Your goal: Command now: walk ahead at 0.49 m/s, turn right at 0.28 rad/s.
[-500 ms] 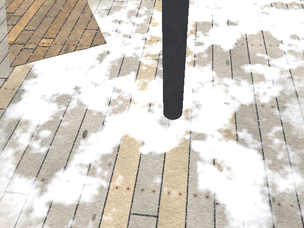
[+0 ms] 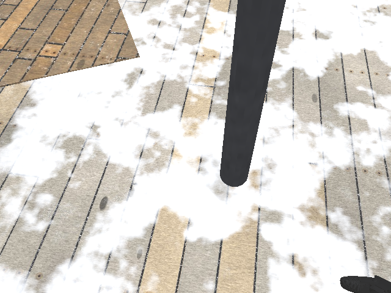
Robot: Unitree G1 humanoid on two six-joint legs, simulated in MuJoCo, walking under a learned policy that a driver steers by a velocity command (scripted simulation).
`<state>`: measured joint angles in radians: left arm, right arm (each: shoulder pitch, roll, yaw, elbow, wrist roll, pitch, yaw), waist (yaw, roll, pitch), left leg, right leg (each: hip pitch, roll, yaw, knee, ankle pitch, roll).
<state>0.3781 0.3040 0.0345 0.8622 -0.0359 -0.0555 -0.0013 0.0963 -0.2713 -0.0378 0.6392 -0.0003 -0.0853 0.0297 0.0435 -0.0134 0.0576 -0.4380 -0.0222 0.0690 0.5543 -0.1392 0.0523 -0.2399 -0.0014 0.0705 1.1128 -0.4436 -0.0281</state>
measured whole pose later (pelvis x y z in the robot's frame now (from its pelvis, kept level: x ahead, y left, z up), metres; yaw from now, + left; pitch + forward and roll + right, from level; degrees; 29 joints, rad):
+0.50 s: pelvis +0.27 -0.07 -0.01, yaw -15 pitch +2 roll +2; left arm 0.08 0.29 0.06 0.65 0.01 -0.05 -0.04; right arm 0.27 -0.30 -0.07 0.82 0.01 -0.05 -0.01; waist -0.04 -0.01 0.09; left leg -0.14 0.07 0.11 0.97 -0.54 -0.05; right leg -0.53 0.01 -0.04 0.64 -0.13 -0.08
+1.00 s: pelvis +0.39 -0.08 +0.01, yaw -18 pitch +0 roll +0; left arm 0.12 0.23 0.03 0.78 0.02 -0.01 0.00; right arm 0.16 -0.26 -0.04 0.86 -0.01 0.00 -0.02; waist 0.00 -0.01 0.02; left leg -0.27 0.03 -0.02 0.49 -0.21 -0.03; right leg -0.22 0.05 0.00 0.47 -0.25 -0.04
